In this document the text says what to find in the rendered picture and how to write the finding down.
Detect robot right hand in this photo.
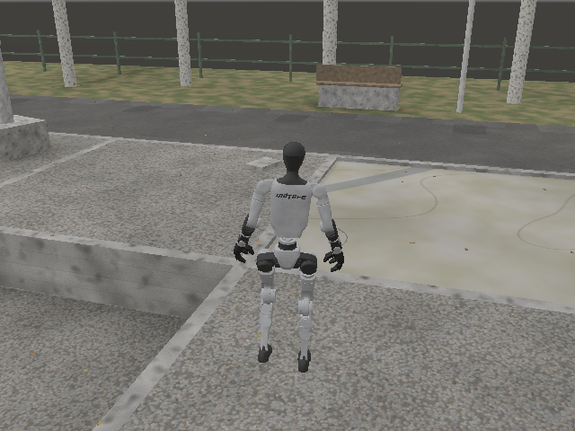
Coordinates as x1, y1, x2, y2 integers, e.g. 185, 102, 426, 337
323, 251, 344, 272

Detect left robot thigh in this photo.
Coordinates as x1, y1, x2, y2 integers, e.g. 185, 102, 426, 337
256, 249, 276, 304

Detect robot left upper arm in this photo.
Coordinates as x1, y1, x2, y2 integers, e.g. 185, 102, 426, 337
246, 180, 273, 229

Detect robot left hand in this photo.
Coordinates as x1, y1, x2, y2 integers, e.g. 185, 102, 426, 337
234, 243, 254, 263

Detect robot left forearm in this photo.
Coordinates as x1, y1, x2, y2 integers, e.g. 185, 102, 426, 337
236, 214, 255, 247

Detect robot right forearm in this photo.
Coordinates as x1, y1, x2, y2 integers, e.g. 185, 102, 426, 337
325, 219, 342, 254

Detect robot right upper arm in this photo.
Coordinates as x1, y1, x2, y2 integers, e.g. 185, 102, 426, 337
310, 182, 334, 233

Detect right robot shin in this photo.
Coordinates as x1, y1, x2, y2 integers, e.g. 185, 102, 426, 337
299, 301, 314, 360

